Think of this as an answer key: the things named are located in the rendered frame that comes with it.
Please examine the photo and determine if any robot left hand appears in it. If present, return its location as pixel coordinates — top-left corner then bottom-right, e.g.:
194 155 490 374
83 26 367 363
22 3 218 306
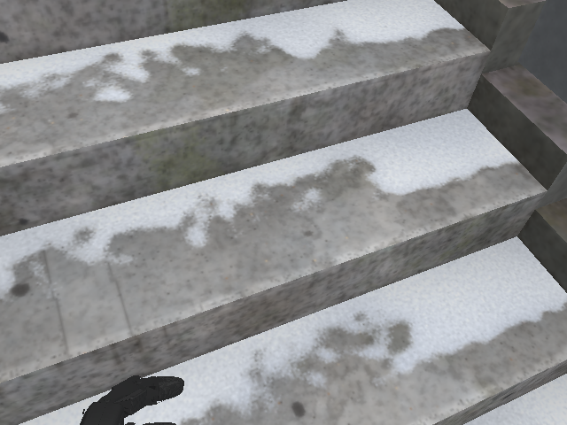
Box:
80 375 184 425

